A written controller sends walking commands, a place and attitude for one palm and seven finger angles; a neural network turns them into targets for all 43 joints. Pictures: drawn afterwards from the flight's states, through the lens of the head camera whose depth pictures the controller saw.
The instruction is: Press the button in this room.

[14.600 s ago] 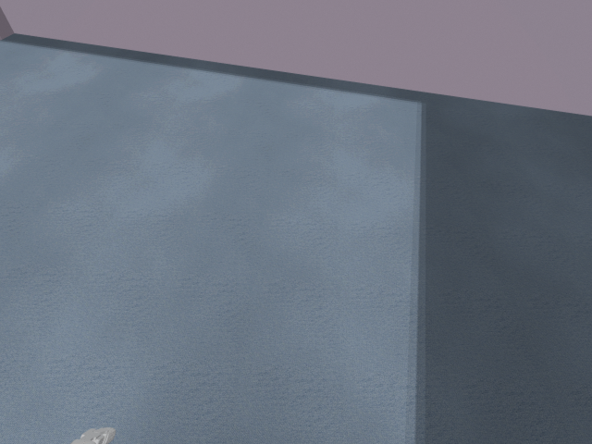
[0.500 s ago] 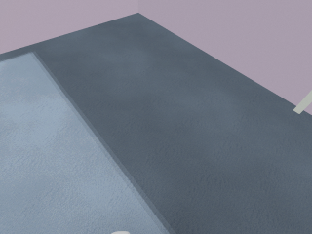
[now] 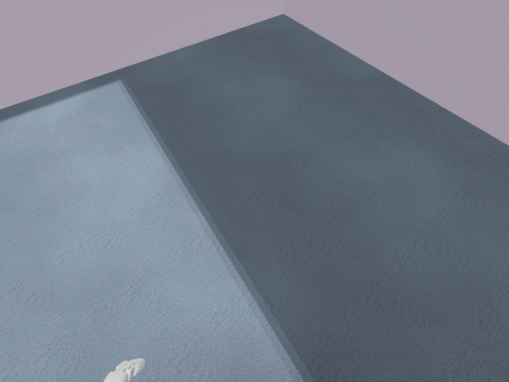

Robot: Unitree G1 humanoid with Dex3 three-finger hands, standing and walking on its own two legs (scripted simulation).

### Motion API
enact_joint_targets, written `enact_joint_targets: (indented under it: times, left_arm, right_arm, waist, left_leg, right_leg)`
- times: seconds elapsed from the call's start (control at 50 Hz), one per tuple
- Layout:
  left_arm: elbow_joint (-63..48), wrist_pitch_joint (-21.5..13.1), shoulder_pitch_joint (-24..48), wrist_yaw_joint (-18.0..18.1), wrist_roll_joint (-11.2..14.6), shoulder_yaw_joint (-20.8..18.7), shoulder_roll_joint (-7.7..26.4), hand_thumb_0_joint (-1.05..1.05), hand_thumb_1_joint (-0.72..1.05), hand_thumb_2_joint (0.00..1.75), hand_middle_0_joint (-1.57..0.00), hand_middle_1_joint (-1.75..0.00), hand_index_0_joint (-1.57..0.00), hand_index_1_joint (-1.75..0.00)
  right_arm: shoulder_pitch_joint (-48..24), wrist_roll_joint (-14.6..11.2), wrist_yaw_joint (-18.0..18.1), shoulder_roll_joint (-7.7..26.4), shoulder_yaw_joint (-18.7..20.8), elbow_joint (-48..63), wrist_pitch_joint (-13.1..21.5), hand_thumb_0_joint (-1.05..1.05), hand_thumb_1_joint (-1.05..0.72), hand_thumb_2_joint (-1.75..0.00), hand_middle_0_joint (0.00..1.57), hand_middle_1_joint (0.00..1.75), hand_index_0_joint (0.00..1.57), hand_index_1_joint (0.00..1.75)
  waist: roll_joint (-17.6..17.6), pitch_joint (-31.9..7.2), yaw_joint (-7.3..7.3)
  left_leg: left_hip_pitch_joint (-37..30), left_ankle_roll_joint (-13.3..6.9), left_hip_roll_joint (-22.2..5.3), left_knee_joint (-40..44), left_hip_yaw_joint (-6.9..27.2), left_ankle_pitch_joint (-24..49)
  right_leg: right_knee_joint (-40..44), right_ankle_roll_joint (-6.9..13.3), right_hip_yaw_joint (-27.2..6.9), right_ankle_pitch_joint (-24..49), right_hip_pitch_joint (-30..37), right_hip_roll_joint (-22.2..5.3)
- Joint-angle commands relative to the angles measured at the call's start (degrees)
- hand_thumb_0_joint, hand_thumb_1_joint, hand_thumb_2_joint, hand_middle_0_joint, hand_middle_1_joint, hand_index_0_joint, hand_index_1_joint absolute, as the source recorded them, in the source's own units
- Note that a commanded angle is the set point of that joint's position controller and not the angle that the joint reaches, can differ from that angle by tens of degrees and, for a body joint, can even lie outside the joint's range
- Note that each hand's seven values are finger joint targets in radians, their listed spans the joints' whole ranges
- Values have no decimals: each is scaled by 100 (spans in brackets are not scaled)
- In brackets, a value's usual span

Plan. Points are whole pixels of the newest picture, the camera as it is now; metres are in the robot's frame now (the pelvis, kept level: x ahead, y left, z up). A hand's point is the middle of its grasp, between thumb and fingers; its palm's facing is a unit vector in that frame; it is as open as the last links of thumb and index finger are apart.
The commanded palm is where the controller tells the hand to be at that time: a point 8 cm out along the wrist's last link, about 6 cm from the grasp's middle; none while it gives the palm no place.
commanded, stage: turn or walk to find it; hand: left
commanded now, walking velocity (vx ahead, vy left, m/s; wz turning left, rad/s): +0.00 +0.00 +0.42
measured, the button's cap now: out of the picture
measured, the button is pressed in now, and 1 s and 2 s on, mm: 0 0 0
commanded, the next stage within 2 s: none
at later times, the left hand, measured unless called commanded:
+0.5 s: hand out of the picture -0.07 +0.22 -0.18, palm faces +0.29 -0.92 -0.26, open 7.3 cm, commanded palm none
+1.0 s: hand out of the picture -0.03 +0.17 -0.14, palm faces +0.44 -0.86 -0.27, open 7.3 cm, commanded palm none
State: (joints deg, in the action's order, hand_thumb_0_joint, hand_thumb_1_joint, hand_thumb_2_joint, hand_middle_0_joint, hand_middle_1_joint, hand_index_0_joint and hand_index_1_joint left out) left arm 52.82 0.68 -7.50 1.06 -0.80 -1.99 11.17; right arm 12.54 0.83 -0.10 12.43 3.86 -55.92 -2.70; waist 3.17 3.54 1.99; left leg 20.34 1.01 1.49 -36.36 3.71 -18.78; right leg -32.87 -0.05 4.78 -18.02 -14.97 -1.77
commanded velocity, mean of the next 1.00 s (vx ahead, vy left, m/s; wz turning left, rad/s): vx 0.00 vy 0.00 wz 0.42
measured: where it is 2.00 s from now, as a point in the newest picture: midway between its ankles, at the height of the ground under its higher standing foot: outside the picture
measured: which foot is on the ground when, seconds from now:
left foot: up 0.00-0.42, down 0.44-0.82, up 0.84-1.00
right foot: down 0.00-0.44, up 0.46-0.80, down 0.82-1.00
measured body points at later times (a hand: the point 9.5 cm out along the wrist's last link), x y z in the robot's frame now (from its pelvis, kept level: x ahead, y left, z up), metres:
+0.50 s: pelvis -0.02 +0.01 +0.00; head +0.02 +0.03 +0.44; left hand -0.09 +0.26 -0.16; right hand +0.17 -0.21 -0.13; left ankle -0.05 +0.12 -0.73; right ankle -0.02 -0.10 -0.71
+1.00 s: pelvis -0.02 -0.04 +0.01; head +0.02 -0.05 +0.45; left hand -0.06 +0.21 -0.12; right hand +0.14 -0.25 -0.16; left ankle -0.10 +0.08 -0.65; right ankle +0.03 -0.13 -0.73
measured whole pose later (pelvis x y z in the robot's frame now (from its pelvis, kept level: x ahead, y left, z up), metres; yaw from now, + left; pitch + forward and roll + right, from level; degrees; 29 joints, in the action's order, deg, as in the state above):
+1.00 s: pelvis -0.02 -0.04 +0.01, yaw +27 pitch -1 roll +2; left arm 52.5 0.8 -11.3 1.1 -1.3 -1.3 9.7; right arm 11.6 1.1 -1.0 14.6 4.8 -56.1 -4.6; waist 2.4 4.9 1.3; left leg 27.6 2.4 -0.2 -65.2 1.2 -23.1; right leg -31.1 1.2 9.6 -16.4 -13.5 -5.2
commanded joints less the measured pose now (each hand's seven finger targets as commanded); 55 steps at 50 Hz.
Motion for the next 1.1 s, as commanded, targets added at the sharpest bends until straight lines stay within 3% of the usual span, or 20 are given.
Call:
enact_joint_targets:
  times: [0.0,0.04,0.08,0.28,0.34,0.38,0.4,0.42,0.44,0.48,0.54,0.68,0.74,0.76,0.78,0.8,0.82,0.88,0.92,1.08]
  left_arm:
    - [-321,-115,-454,121,-23,-333,1160,0,90,90,-20,-30,-20,-30]
    - [-391,-161,-193,93,-16,-235,874,0,90,90,-20,-30,-20,-30]
    - [-346,-190,-318,100,-23,-222,830,0,90,90,-20,-30,-20,-30]
    - [58,-120,-1140,77,-93,-317,1189,0,90,90,-20,-30,-20,-30]
    - [116,-88,-1050,70,-89,-339,1292,0,90,90,-20,-30,-20,-30]
    - [140,-63,-882,55,-38,-342,1253,0,90,90,-20,-30,-20,-30]
    - [50,-34,-919,31,9,-331,1125,0,90,90,-20,-30,-20,-30]
    - [-137,-8,-902,-5,35,-248,794,0,90,90,-20,-30,-20,-30]
    - [-284,59,-489,32,-21,-152,742,0,90,90,-20,-30,-20,-30]
    - [-232,116,-158,18,12,-209,827,0,90,90,-20,-30,-20,-30]
    - [-61,120,-489,-48,-6,-219,753,0,90,90,-20,-30,-20,-30]
    - [-257,85,-394,-36,14,-180,644,0,90,90,-20,-30,-20,-30]
    - [-176,3,-856,-25,23,-207,664,0,90,90,-20,-30,-20,-30]
    - [-134,-45,-1079,-7,8,-231,794,0,90,90,-20,-30,-20,-30]
    - [-158,-109,-1161,36,-68,-310,1213,0,90,90,-20,-30,-20,-30]
    - [-237,-116,-1112,57,-108,-396,1636,0,90,90,-20,-30,-20,-30]
    - [-309,-135,-1057,76,-47,-412,1525,0,90,90,-20,-30,-20,-30]
    - [-506,-105,-126,86,-33,-274,1040,0,90,90,-20,-30,-20,-30]
    - [-520,-137,-169,85,-60,-243,946,0,90,90,-20,-30,-20,-30]
    - [-134,-101,-846,69,-100,-352,1283,0,90,90,-20,-30,-20,-30]
  right_arm:
    - [-299,45,-4,577,227,539,-4,0,-90,-90,20,30,20,30]
    - [2,56,-58,472,184,319,-21,0,-90,-90,20,30,20,30]
    - [22,36,-75,481,172,282,-35,0,-90,-90,20,30,20,30]
    - [-869,-28,-58,387,-20,464,38,0,-90,-90,20,30,20,30]
    - [-710,-39,-39,417,-41,445,78,0,-90,-90,20,30,20,30]
    - [-427,-19,-44,547,-16,384,128,0,-90,-90,20,30,20,30]
    - [-208,13,-38,896,60,362,193,0,-90,-90,20,30,20,30]
    - [53,43,-21,1415,189,361,210,0,-90,-90,20,30,20,30]
    - [314,13,22,1548,217,237,164,0,-90,-90,20,30,20,30]
    - [-108,26,104,1319,177,301,160,0,-90,-90,20,30,20,30]
    - [-562,33,91,1105,105,483,192,0,-90,-90,20,30,20,30]
    - [-424,66,37,1147,194,533,146,0,-90,-90,20,30,20,30]
    - [-551,47,27,1103,224,607,119,0,-90,-90,20,30,20,30]
    - [-553,11,12,987,219,635,121,0,-90,-90,20,30,20,30]
    - [-404,-39,-19,665,181,696,123,0,-90,-90,20,30,20,30]
    - [-519,-20,-25,427,129,880,122,0,-90,-90,20,30,20,30]
    - [-601,39,-4,692,193,832,40,0,-90,-90,20,30,20,30]
    - [-190,41,-92,611,228,477,-43,0,-90,-90,20,30,20,30]
    - [-66,45,-114,527,192,401,-52,0,-90,-90,20,30,20,30]
    - [-565,-30,-92,358,33,471,49,0,-90,-90,20,30,20,30]
  waist:
    - [-1358,-103,-292]
    - [-1030,-133,-77]
    - [-1200,-225,-106]
    - [-1343,-541,-550]
    - [-1396,-641,-430]
    - [-1185,-722,-210]
    - [-337,-931,-77]
    - [1165,-954,39]
    - [1205,-890,216]
    - [969,-463,71]
    - [581,-361,-169]
    - [641,-407,-106]
    - [573,-540,-347]
    - [246,-615,-458]
    - [-870,-695,-483]
    - [-1997,-468,-547]
    - [-1899,-440,-595]
    - [-1081,-101,-80]
    - [-1266,-168,-106]
    - [-1394,-488,-523]
  left_leg:
    - [1237,59,-140,-2921,171,-1095]
    - [1272,176,-235,-3272,9,-479]
    - [1199,259,-291,-3292,-98,-281]
    - [555,240,-316,-1016,-679,-787]
    - [-21,144,-261,-105,-889,-411]
    - [-925,46,-341,1054,-902,577]
    - [-1864,-199,-868,1430,-291,1768]
    - [-2606,-928,-2189,1417,1357,3867]
    - [-2161,-1390,-2529,1606,1543,4098]
    - [-1584,-1332,-2126,1640,1253,3200]
    - [-1170,-1037,-1592,1692,681,2715]
    - [-882,-1026,-1426,1587,1008,2377]
    - [-457,-803,-1174,1136,1020,2206]
    - [-82,-572,-917,775,886,1676]
    - [763,-224,-367,-129,386,557]
    - [1362,47,191,-1396,-204,-1336]
    - [1189,2,-66,-2383,193,-1447]
    - [1096,73,-298,-3439,57,-495]
    - [957,175,-310,-3299,-148,-290]
    - [465,222,-340,-1079,-698,-870]
  right_leg:
    - [1622,942,-1734,1804,390,-2176]
    - [1301,688,-793,2597,624,-1679]
    - [1281,644,-509,2894,752,-1628]
    - [844,833,-279,3927,1548,-1834]
    - [597,704,-122,3815,1375,-1863]
    - [107,369,174,3160,883,-1717]
    - [-649,49,458,2233,44,-1430]
    - [-1709,-359,681,-842,-1371,-696]
    - [-2461,-390,202,-2066,-1470,-527]
    - [-2972,-383,-261,-1514,-1651,-575]
    - [-2812,-425,-234,-867,-1320,-470]
    - [-1264,-420,-118,-791,-647,-185]
    - [119,-402,26,98,275,-38]
    - [824,-373,-80,591,839,-198]
    - [1435,-79,-1096,584,1498,-1190]
    - [1719,597,-2292,1153,1286,-2478]
    - [1870,874,-2371,996,572,-2611]
    - [1646,634,-1030,884,77,-1862]
    - [1553,564,-574,1293,174,-1669]
    - [1055,808,-269,2753,1130,-1948]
